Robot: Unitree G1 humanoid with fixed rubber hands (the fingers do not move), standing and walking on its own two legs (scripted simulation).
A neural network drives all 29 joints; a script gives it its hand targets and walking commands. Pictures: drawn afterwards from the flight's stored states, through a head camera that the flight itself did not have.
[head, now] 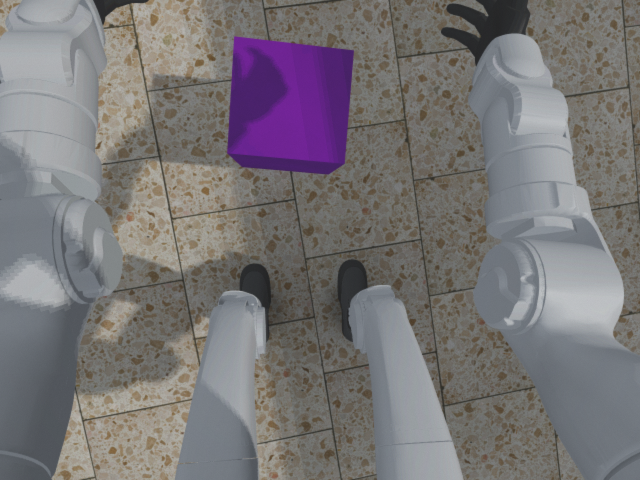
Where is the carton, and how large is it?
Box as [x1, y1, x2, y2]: [227, 36, 353, 173]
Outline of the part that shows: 234,36 227,153 240,165 247,167 329,173 343,164 353,50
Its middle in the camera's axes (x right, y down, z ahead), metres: -0.06 -0.25 +0.81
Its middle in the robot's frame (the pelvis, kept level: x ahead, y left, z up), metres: +0.56 +0.01 -0.53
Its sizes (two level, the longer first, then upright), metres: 0.210 0.200 0.250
